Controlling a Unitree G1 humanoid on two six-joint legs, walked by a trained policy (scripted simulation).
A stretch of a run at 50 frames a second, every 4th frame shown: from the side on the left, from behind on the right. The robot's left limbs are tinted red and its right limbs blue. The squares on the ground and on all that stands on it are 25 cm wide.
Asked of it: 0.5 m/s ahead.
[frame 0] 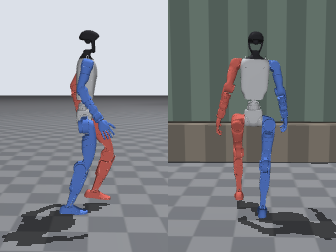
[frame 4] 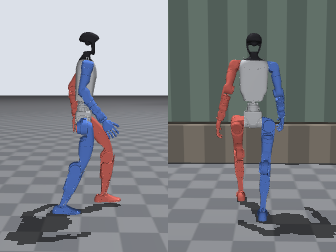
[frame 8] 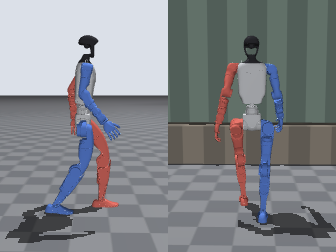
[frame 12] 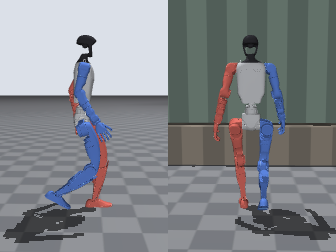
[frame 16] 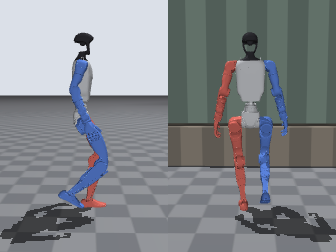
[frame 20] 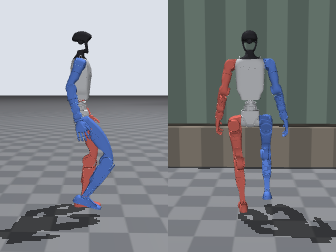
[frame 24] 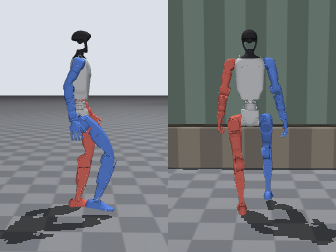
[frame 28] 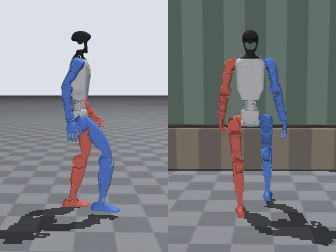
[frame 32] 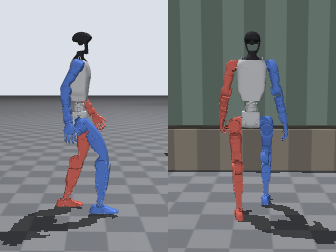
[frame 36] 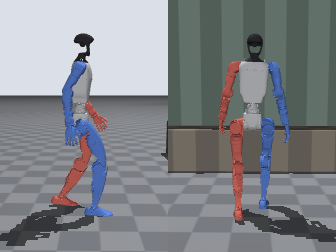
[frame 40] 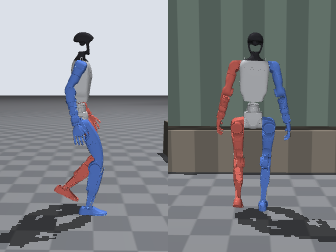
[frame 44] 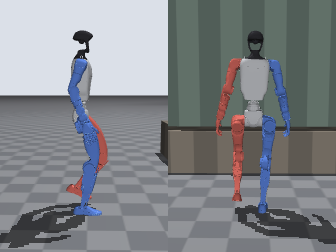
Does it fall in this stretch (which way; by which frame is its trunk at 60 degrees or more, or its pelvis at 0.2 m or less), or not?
no
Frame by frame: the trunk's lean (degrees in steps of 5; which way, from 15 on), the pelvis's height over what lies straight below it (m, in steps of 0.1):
0: 5, 0.8
4: 5, 0.8
8: 5, 0.7
12: 5, 0.8
16: 0, 0.8
20: 0, 0.8
24: 0, 0.8
28: 0, 0.8
32: 5, 0.8
36: 5, 0.8
40: 5, 0.8
44: 5, 0.8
